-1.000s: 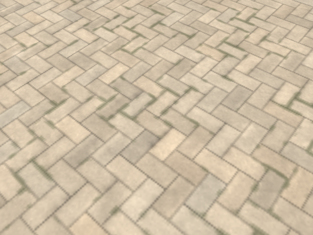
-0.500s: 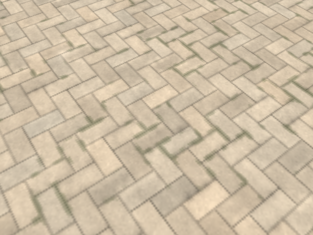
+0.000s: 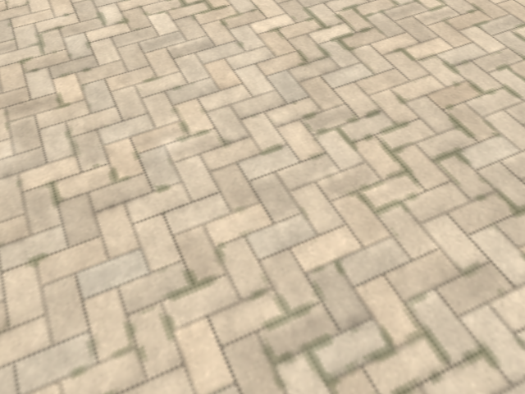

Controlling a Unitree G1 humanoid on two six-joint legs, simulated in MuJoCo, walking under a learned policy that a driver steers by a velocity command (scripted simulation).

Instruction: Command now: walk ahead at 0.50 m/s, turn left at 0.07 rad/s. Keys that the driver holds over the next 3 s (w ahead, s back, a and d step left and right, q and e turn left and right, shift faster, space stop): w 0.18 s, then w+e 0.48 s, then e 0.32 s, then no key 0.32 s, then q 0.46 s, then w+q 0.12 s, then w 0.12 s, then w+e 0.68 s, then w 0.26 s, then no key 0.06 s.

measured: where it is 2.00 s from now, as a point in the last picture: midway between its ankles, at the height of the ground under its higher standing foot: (298, 358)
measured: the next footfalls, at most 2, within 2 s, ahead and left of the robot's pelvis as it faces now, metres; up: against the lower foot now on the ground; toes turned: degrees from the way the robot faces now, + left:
left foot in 0.24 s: +0.31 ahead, +0.15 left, +0.00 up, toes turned +0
right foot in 0.78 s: +0.56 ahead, -0.13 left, +0.00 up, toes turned -21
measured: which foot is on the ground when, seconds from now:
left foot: up 0.00-0.22, down 0.24-0.78, up 0.80-1.00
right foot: down 0.00-0.26, up 0.28-0.76, down 0.78-1.00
